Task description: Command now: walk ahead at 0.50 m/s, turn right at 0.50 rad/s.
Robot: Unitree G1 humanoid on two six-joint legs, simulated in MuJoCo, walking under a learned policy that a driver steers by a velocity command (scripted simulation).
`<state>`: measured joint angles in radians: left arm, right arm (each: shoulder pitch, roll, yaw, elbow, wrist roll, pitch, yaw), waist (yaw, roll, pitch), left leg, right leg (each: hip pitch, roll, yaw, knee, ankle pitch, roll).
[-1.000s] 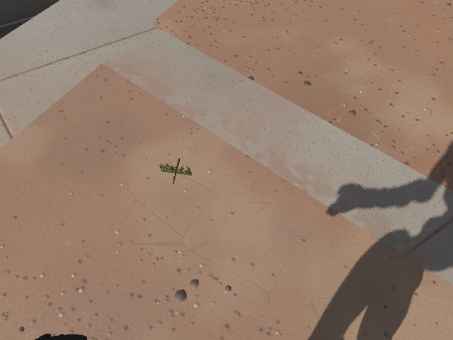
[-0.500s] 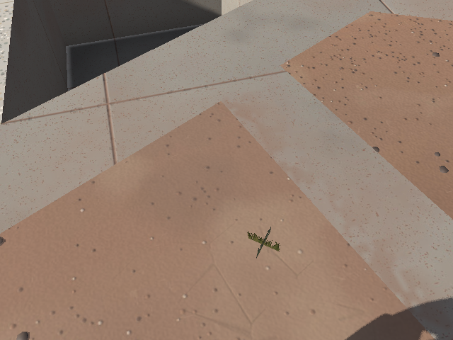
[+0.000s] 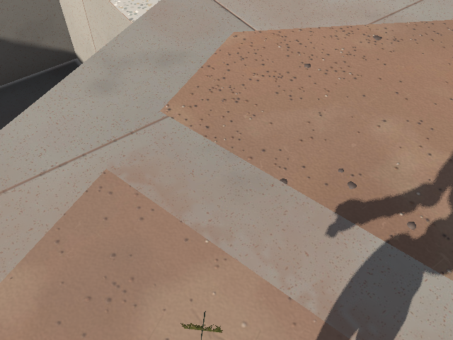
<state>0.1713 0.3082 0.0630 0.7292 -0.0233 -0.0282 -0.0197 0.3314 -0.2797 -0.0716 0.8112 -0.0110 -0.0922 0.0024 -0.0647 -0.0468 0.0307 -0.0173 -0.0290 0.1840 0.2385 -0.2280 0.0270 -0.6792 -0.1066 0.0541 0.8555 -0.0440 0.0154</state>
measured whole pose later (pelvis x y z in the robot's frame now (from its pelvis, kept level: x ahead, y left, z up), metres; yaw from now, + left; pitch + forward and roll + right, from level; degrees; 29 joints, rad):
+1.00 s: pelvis +0.49 -0.08 +0.00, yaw -28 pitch +0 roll +1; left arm 0.16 0.28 0.04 0.68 0.00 0.03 0.03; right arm 0.18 -0.25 -0.03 0.83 0.00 -0.05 0.02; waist -0.04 -0.02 0.07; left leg -0.24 -0.03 0.03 0.41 -0.18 0.03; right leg -0.39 -0.03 0.07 0.62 -0.24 0.05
